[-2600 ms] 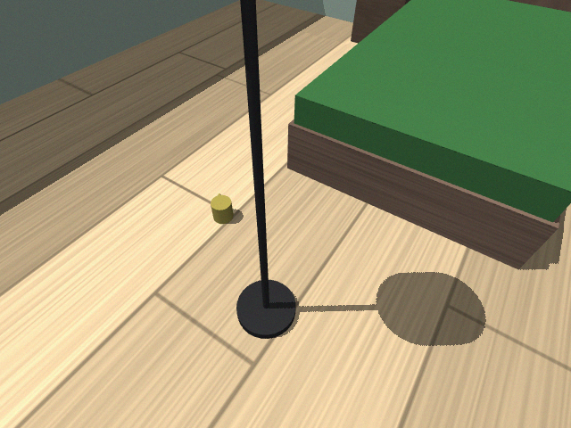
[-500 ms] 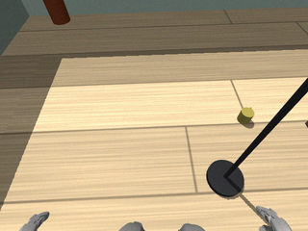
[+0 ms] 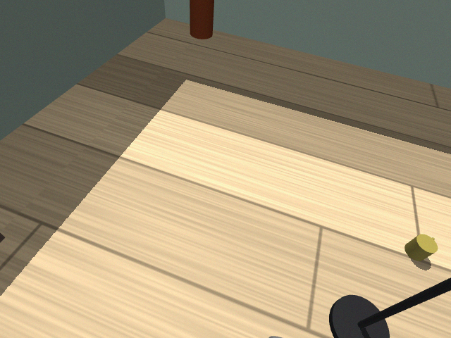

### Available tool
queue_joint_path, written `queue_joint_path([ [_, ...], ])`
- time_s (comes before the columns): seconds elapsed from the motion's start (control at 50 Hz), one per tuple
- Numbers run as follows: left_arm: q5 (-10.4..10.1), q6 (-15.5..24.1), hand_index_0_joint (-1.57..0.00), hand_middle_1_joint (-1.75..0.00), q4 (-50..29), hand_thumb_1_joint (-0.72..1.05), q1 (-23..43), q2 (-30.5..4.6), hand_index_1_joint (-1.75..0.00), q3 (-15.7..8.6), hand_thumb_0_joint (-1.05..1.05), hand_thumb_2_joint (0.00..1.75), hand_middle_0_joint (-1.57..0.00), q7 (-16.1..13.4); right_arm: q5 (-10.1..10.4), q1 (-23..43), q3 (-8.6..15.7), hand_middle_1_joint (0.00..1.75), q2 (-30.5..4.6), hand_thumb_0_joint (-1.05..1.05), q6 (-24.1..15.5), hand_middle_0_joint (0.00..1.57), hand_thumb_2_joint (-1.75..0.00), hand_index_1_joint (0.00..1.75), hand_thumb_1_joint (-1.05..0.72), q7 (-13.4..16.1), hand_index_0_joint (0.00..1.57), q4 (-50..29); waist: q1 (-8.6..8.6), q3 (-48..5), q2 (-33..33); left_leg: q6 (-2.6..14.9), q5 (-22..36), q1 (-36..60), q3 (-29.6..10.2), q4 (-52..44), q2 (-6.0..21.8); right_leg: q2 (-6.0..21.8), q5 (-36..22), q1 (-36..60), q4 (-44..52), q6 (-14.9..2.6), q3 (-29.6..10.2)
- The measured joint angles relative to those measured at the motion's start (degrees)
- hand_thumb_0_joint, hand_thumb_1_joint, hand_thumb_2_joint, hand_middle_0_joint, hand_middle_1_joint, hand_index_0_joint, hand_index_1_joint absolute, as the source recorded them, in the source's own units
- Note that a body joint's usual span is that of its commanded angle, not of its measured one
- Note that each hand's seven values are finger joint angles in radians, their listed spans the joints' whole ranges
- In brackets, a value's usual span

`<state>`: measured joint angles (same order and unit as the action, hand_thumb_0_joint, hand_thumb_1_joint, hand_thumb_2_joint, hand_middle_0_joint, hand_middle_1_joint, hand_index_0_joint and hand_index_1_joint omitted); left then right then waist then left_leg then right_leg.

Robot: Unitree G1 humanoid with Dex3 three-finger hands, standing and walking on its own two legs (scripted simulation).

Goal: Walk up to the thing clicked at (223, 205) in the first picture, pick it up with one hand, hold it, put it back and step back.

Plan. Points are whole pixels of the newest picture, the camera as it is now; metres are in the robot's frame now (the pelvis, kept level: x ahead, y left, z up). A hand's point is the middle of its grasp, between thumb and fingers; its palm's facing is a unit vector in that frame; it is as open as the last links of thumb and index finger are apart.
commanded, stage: walk up
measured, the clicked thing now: (422, 246) +0.66 -0.99 -0.70
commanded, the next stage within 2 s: stand in 1.42 s
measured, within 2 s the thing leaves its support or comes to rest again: neither
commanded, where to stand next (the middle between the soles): +0.08 -0.02 m, yaw +17 degrees
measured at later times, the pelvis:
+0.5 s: pelvis +0.00 -0.04 +0.01, yaw +14 degrees
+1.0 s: pelvis +0.00 -0.02 +0.01, yaw +20 degrees
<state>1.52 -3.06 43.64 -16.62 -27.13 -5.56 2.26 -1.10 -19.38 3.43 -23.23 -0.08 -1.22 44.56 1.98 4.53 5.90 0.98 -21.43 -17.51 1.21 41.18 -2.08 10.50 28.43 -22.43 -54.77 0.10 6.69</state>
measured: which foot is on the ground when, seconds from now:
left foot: down 0.00-0.36, up 0.38-0.68, down 0.70-1.00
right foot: up 0.00-0.32, down 0.34-1.00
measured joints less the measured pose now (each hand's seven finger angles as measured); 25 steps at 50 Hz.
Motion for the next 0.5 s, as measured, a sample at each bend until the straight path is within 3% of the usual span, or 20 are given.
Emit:
queue_joint_path([
  [0.06,-0.4,-0.3,-0.21,-0.3,1.6,0.9,0.9,1.0,-0.3,1.1,0.01,0.9,-0.2,-0.1,0.1,-1.0,-0.9,0.3,0.7,0.01,-0.7,0.21,-0.9,0.3,-0.91,0.7,0.21,-0.2,-1.91,-0.3,-0.1,0.45,1.5,0.5,-3.7,-2.3,-0.6,-3.9,-0.5,-3.0,-6.3,-0.43,-3.7],
  [0.18,-0.9,1.2,-0.21,-0.3,1.2,0.9,1.8,3.4,-0.3,2.2,0.01,0.9,-0.2,-0.5,0.6,-0.8,-1.5,0.3,0.3,0.01,-1.9,0.21,-0.9,0.3,-0.9,2.1,0.21,-1.1,-1.83,1.6,-1.4,0.41,3.0,1.0,-7.1,-4.4,-1.8,-4.8,-3.3,-5.0,-1.9,-0.73,-6.4],
  [0.32,-1.3,2.2,-0.21,-0.3,1.2,0.9,3.7,4.3,-0.3,2.4,0.01,0.9,-0.2,-1.4,0.5,2.0,-1.4,0.3,-0.7,0.01,-0.8,0.21,-0.9,0.3,-0.9,2.2,0.21,-3.6,-2.0,2.9,-4.9,-0.91,1.1,-3.0,-10.0,1.3,-3.1,-7.7,-6.5,-0.5,9.8,-2.2,-5.5],
  [0.36,-0.8,2.9,-0.21,-0.3,1.7,0.9,4.5,5.4,-0.3,2.2,0.01,0.9,-0.2,-1.7,1.2,3.7,-1.2,0.3,-1.5,0.01,0.0,0.21,-0.9,0.3,-0.9,2.4,0.21,-3.2,-1.77,3.7,-8.3,-0.83,0.1,-4.4,-11.6,5.2,-2.0,-9.5,-9.1,1.2,12.0,-1.41,-4.0],
  [0.4,-0.3,3.5,-0.21,-0.3,1.5,0.9,4.5,5.7,-0.3,2.6,0.01,0.9,-0.2,-1.5,1.4,5.1,-1.1,0.3,-0.9,0.01,0.9,0.21,-0.9,0.3,-0.91,3.0,0.21,-2.1,-1.51,3.8,-9.1,0.2,-5.5,-6.6,-11.3,11.2,-3.2,-8.9,-8.7,1.6,11.5,-1.16,-3.2],
  [0.44,-0.2,3.4,-0.21,-0.3,1.7,0.9,4.7,5.6,-0.3,2.7,0.01,0.9,-0.2,-1.2,1.2,5.6,-1.5,0.3,-0.2,0.01,1.1,0.21,-0.9,0.3,-0.91,3.1,0.21,-1.1,-0.67,3.5,-8.0,0.07,-9.0,-8.7,-8.1,18.0,-4.0,-7.0,-9.0,2.3,12.2,-1.51,-3.5],
  [0.5,0.0,3.7,-0.21,-0.3,2.0,0.9,4.6,6.2,-0.3,2.9,0.01,0.9,-0.2,-1.3,1.0,5.2,-1.4,0.3,-0.7,0.01,0.7,0.21,-0.9,0.3,-0.91,2.0,0.21,0.0,-0.09,2.8,-8.1,-0.23,-5.6,-10.1,-6.3,22.1,-3.1,-5.3,-10.9,4.3,16.0,-1.47,-2.7],
])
